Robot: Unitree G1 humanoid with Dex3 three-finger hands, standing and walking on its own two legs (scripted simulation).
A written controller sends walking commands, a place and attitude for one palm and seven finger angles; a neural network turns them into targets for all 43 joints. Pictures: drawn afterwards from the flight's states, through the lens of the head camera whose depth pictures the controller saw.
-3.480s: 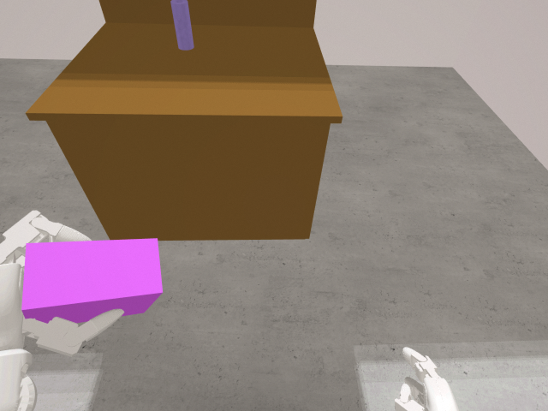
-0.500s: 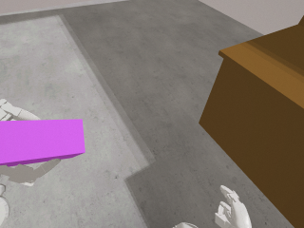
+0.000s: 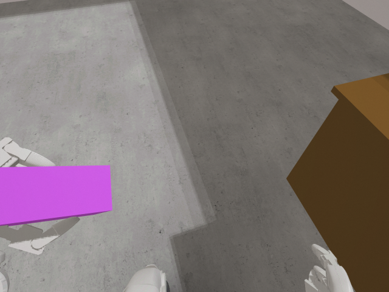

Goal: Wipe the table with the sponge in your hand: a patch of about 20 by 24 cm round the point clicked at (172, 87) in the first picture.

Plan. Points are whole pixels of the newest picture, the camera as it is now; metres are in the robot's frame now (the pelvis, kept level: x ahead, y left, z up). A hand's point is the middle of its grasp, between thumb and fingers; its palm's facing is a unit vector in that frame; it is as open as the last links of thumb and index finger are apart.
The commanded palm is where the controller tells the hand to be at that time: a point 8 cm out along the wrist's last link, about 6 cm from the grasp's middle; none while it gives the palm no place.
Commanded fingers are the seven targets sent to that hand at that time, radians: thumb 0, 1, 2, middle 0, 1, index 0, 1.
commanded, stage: walk to a spot facing it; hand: left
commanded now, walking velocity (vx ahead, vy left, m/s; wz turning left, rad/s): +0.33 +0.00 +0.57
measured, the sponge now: (72, 194) +0.23 +0.19 +0.16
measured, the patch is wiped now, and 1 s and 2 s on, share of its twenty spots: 0.00 0.00 0.00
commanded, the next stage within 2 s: none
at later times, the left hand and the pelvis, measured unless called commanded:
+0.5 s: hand (45, 161) +0.27 +0.24 +0.17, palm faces +0.62 -0.63 -0.48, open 10.3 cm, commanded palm +0.21 +0.27 +0.17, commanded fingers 0.00 0.10 1.30 -1.20 -1.60 -1.20 -1.60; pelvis +0.13 -0.04 -0.02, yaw +15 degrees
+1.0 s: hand (26, 173) +0.25 +0.26 +0.18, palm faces +0.70 -0.55 -0.45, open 10.3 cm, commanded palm +0.16 +0.27 +0.17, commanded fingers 0.00 0.10 1.30 -1.20 -1.60 -1.20 -1.60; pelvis +0.17 -0.05 -0.01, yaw +31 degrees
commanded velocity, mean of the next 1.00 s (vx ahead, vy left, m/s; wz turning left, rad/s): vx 0.11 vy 0.00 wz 0.59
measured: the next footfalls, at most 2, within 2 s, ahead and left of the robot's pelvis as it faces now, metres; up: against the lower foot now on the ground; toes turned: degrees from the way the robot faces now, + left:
left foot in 0.10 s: +0.14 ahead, +0.13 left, +0.00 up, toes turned +12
right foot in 0.44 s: +0.23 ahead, -0.15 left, +0.00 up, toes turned +3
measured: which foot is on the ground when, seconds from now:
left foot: up 0.00-0.08, down 0.10-0.44, up 0.46-0.78, down 0.80-1.00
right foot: down 0.00-0.10, up 0.12-0.42, down 0.44-0.80, up 0.82-1.00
